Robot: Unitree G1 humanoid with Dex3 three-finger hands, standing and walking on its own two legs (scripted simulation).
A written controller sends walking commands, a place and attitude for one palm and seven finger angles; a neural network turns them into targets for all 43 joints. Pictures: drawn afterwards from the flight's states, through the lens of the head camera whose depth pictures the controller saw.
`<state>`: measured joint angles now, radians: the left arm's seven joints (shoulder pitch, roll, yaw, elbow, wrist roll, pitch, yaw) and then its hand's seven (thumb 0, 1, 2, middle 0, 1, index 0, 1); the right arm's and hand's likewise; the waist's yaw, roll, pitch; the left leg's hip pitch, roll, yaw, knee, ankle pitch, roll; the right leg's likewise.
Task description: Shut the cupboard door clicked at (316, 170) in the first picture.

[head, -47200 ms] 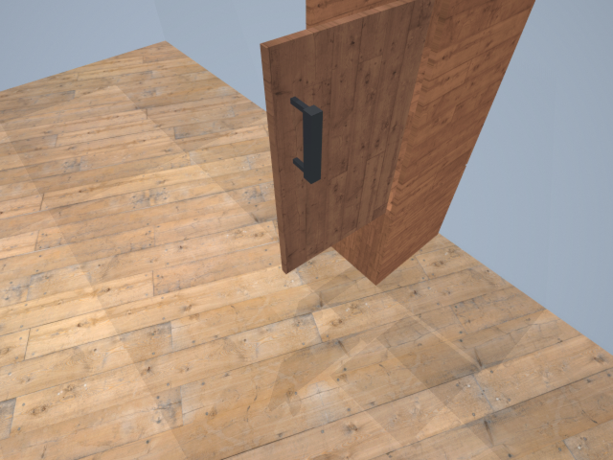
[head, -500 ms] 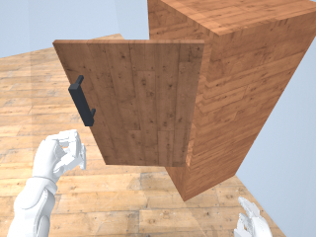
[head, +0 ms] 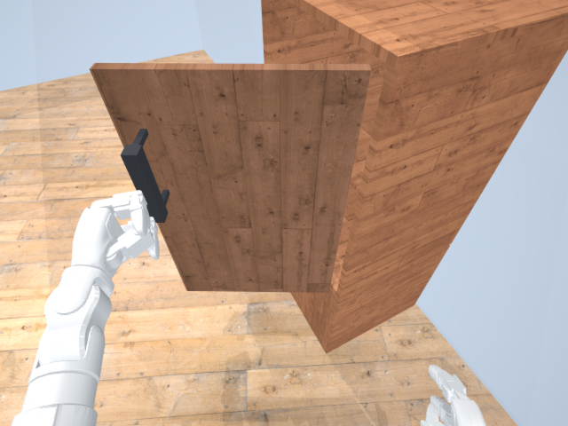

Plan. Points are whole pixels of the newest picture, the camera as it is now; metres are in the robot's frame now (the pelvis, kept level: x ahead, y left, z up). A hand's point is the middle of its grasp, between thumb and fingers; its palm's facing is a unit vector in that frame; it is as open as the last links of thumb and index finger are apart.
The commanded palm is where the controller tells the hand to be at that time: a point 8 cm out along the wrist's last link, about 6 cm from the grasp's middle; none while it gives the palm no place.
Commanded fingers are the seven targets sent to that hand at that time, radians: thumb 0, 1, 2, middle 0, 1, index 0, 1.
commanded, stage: bring the fist close to the handle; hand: left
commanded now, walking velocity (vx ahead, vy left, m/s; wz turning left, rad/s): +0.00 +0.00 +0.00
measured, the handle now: (150, 177) +0.46 +0.25 +0.10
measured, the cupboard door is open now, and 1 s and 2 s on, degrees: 62 61 45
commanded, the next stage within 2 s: push the door shut along its arc in 0.56 s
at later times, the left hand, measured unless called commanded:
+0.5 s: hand (159, 220) +0.36 +0.20 +0.11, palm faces +0.05 -1.00 -0.02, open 3.1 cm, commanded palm +0.33 +0.25 +0.11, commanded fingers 0.00 0.90 0.90 -1.30 -1.50 -1.30 -1.50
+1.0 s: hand (164, 202) +0.39 +0.20 +0.12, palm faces -0.03 -1.00 -0.02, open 3.1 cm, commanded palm +0.37 +0.26 +0.11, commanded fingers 0.00 0.90 0.90 -1.30 -1.50 -1.30 -1.50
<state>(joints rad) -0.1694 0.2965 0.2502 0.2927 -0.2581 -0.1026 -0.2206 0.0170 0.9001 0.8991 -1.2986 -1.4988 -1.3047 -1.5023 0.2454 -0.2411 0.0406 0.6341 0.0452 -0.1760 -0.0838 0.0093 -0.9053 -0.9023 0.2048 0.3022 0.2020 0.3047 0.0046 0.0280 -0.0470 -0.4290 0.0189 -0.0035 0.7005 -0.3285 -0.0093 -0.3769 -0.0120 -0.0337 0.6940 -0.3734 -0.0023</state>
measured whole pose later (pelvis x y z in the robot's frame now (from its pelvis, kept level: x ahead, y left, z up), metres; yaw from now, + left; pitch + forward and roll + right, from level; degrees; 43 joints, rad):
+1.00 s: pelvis +0.00 +0.00 +0.00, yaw +0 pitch +6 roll +0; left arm -0.48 0.37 0.28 0.68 -0.24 -0.17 -0.32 0.02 0.90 0.90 -1.32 -1.50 -1.30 -1.50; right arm 0.25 -0.27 0.03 0.63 0.05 -0.09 -0.09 0.01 -0.91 -0.90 0.20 0.30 0.20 0.30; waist -0.03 0.02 -0.05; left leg -0.49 0.02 -0.01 0.72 -0.33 -0.01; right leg -0.43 -0.01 -0.04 0.71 -0.37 -0.01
